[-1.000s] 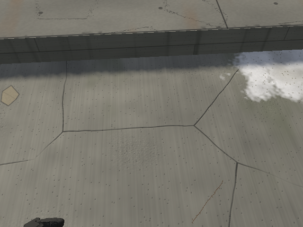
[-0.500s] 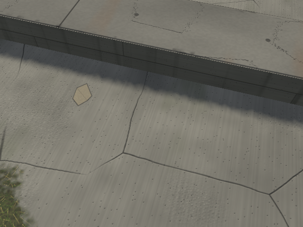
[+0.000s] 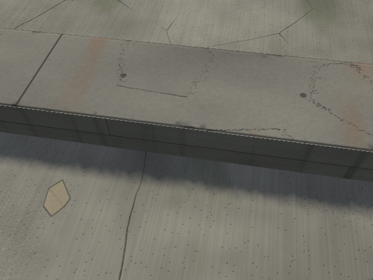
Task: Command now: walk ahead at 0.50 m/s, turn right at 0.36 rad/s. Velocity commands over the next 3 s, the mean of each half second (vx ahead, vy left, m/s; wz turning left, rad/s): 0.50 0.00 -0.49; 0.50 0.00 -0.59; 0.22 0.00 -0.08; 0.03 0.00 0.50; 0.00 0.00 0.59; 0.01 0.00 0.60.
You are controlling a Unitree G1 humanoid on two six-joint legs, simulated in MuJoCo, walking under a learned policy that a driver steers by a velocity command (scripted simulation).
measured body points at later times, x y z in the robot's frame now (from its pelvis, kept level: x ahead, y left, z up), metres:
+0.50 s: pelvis +0.30 +0.01 +0.01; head +0.32 +0.01 +0.46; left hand +0.41 +0.29 -0.11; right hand +0.45 -0.28 -0.06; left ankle +0.40 +0.10 -0.72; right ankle +0.11 -0.07 -0.66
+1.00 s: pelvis +0.52 -0.12 +0.00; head +0.55 -0.16 +0.45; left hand +0.85 -0.04 -0.07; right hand +0.40 -0.40 -0.12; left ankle +0.44 +0.09 -0.65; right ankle +0.55 -0.23 -0.72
